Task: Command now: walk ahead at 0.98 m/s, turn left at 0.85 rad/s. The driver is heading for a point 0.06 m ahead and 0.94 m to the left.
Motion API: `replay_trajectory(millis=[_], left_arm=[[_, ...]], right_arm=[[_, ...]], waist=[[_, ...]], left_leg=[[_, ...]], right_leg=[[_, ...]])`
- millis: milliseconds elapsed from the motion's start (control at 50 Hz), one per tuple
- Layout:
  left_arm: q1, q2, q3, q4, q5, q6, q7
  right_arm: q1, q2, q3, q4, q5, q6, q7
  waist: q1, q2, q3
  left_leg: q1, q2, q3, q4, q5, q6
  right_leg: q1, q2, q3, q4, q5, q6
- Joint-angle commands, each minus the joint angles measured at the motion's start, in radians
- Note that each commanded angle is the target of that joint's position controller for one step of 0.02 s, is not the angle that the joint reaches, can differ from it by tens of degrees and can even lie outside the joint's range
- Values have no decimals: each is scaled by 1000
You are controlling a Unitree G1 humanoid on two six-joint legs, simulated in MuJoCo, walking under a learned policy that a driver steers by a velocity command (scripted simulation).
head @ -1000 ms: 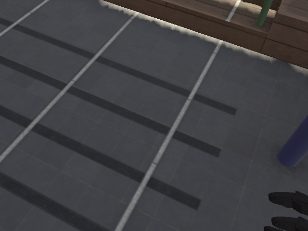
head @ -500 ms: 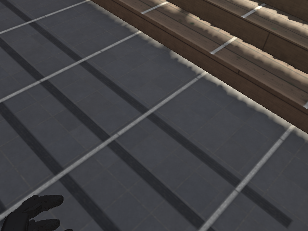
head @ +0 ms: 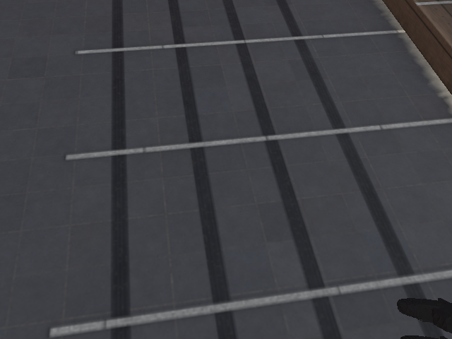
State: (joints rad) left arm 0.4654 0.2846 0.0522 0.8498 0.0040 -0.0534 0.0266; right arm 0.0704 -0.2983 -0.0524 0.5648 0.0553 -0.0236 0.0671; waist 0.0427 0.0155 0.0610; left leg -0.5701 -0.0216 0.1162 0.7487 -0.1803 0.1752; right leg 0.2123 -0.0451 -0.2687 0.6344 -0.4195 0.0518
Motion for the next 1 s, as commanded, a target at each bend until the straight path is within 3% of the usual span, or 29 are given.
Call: replay_trajectory(millis=[20, 40, 60, 80, 140, 220, 280, 360, 420, 440, 460, 480, 500, 520, 540, 560, 600, 620, 660, 700, 760, 820, 860, 880, 900, 920, 940, 960, 1000], left_arm=[[-69, 8, -23, -222, -8, -80, -15], [-163, 111, -15, -254, -37, -123, -22], [-248, 145, -5, -264, -70, -133, -20], [-265, 130, -8, -260, -62, -129, -14], [-168, 113, -3, -202, -24, -69, -23], [-372, 54, -29, -275, 13, -56, -37], [-530, 8, -44, -305, 2, -81, -60], [-642, 48, -22, -356, -32, -92, -76], [-512, 120, 13, -351, -42, -88, -73], [-360, 163, 32, -327, -59, -74, -59], [-91, 183, 39, -273, -62, -52, -39], [37, 251, 49, -227, 9, -57, -39], [96, 176, 42, -193, 13, -73, -62], [17, 105, 29, -207, 24, -68, -55], [-83, 82, 21, -216, 24, -62, -46], [-148, 83, 18, -198, 27, -64, -47], [-216, 41, 3, -176, 31, -80, -48], [-268, 32, 1, -173, 16, -83, -50], [-371, 70, 10, -177, -4, -84, -44], [-380, 123, 29, -171, -8, -73, -25], [-359, 146, 37, -156, -35, -52, 2], [-390, 172, 51, -170, -52, -20, 15], [-411, 155, 46, -191, -48, 8, 12], [-345, 48, 17, -197, 4, 20, -5], [-195, 41, 0, -225, 7, 21, -18], [-217, 130, 8, -216, -7, 8, -28], [-318, 162, 15, -234, -11, 5, -27], [-361, 144, 16, -227, 5, 8, -14], [-381, 149, 20, -234, 15, 19, -12]], right_arm=[[414, -273, -91, 57, -27, -5, -32], [419, -195, -79, 34, -44, -25, -33], [421, -160, -69, 63, -52, -47, -31], [345, -141, -58, 67, -54, -65, -25], [196, -63, -28, 66, -63, -76, -35], [278, -60, -22, 123, -52, -84, -65], [369, -57, -15, 171, -43, -84, -74], [447, -69, -12, 246, -33, -73, -72], [434, -122, -23, 276, -72, -50, -85], [403, -152, -30, 279, -100, -39, -82], [292, -163, -29, 254, -113, -31, -78], [461, 1, 4, 233, -96, -40, -74], [537, 29, 39, 277, -42, -57, -56], [381, -93, 0, 246, 8, -57, -62], [237, -132, -4, 188, 4, -62, -69], [159, -114, -5, 167, -13, -63, -74], [212, -62, -13, 174, -14, -35, -76], [259, -38, -12, 184, -9, -14, -81], [239, -7, -3, 154, -22, 3, -83], [210, -4, 2, 137, -40, -7, -64], [169, -45, -16, 114, -44, -6, -25], [243, -131, -61, 111, -53, 11, -11], [432, -192, -104, 150, -48, 14, -29], [358, -247, -107, 126, -38, 12, -50], [257, -310, -103, 31, -90, -11, -47], [188, -271, -101, -21, -81, -17, -35], [158, -226, -90, -30, -57, -21, -35], [135, -190, -80, -27, -33, -16, -40], [126, -156, -71, -28, -23, -1, -62]], waist=[[-107, 334, -290], [-182, 182, -395], [-164, 31, -222], [-96, -111, -108], [25, -40, 11], [-54, -8, 93], [-144, -26, 95], [-166, 41, 96], [-50, 117, -49], [48, 155, -151], [207, 168, -272], [94, -163, -489], [121, -353, -677], [146, -238, -503], [127, -104, -318], [75, 18, -159], [-32, -26, -74], [-68, -57, -54], [-101, -91, 9], [-86, -104, -44], [-69, -106, -103], [-126, -96, -129], [-221, -13, -171], [-121, 282, -116], [-8, 353, -302], [-53, 179, -403], [-67, 72, -304], [-45, -44, -237], [-17, -5, -225]], left_leg=[[1082, 207, -676, -188, -99, 262], [1063, 294, -939, -437, -414, 291], [897, 296, -915, -532, -444, 236], [701, 276, -831, -548, -380, 198], [358, 142, -536, -562, -194, 135], [224, 51, -315, -605, 120, 93], [225, 47, -265, -654, 121, 52], [541, 133, -287, -596, 307, 28], [753, 187, -287, -387, 928, -5], [760, 195, -282, -209, 1129, -13], [586, 182, -257, 83, 1133, -38], [161, 11, -252, 575, 406, -103], [-26, -123, -366, 792, -313, -127], [-135, -47, -355, 834, -291, -128], [-138, 12, -314, 774, -258, -131], [-109, 35, -270, 704, -258, -138], [-2, 88, -257, 589, -249, -145], [26, 101, -239, 513, -241, -153], [59, 104, -175, 304, -149, -176], [153, 88, -115, 68, 120, -186], [209, 60, -101, -102, 324, -167], [295, 2, -60, -115, 225, -114], [518, -54, -95, -208, 227, -36], [549, 81, -344, -272, 630, 31], [750, 306, -906, -338, 535, 305], [760, 323, -969, -436, 262, 282], [665, 271, -870, -442, 147, 217], [564, 216, -785, -438, 98, 150], [444, 137, -691, -454, 42, 103]], right_leg=[[-984, 83, 252, 990, -164, -64], [-1063, 57, 407, 956, -56, -103], [-1082, 20, 393, 870, 23, -118], [-1029, -27, 393, 771, 89, -115], [-870, -122, 375, 634, 187, -62], [-872, -112, 284, 333, 430, 2], [-726, -39, 224, 30, 722, -7], [-821, 10, 232, -175, 675, -63], [-697, 99, 190, -144, 494, -115], [-542, 109, 186, -96, 430, -139], [-224, 29, 237, -52, 415, -169], [270, -242, 678, -2, 273, -331], [465, -383, 1118, -205, 120, -428], [363, -351, 981, -237, 177, -365], [150, -325, 774, -246, 445, -318], [-84, -287, 629, -273, 730, -295], [-307, -237, 456, -330, 894, -261], [-375, -216, 387, -362, 893, -252], [-521, -175, 249, -418, 944, -237], [-519, -129, 137, -421, 910, -226], [-394, -134, 92, -354, 819, -182], [-336, -158, 79, -169, 923, -147], [-442, -96, 80, 204, 778, -89], [-601, 49, 73, 499, -57, -30], [-878, 211, 267, 826, -316, 11], [-900, 145, 421, 839, -212, -18], [-900, 120, 425, 768, -124, -39], [-879, 85, 426, 683, -62, -36], [-773, 60, 435, 513, -10, -33]])
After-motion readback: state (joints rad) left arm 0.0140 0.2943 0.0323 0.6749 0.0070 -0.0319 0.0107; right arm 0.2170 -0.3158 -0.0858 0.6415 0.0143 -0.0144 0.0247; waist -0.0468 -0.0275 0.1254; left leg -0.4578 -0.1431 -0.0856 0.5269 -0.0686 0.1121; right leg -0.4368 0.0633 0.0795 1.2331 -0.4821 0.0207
